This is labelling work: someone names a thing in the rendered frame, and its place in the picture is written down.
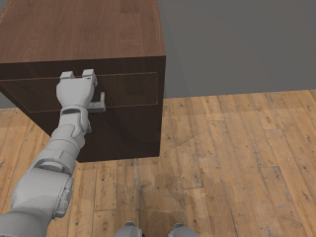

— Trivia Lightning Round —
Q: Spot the left robot upper arm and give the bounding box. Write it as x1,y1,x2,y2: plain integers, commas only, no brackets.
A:
0,167,74,237

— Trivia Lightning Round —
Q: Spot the robot right shin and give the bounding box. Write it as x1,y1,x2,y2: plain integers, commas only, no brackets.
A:
172,223,184,231

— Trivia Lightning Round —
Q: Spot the handle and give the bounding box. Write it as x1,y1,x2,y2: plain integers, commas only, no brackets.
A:
87,92,106,113

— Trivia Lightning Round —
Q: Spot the left robot thigh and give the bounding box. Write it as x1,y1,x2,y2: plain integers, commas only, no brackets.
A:
114,225,142,237

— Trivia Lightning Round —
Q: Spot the left robot forearm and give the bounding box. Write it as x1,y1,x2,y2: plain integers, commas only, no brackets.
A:
10,105,88,209

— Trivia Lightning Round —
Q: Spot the left robot hand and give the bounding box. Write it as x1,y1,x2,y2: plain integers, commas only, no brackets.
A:
56,69,98,133

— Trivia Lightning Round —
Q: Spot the cabinet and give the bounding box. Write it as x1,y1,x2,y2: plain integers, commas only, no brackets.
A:
0,0,167,163

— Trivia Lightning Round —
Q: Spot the drawer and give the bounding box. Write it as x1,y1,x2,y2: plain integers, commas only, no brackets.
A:
0,72,157,112

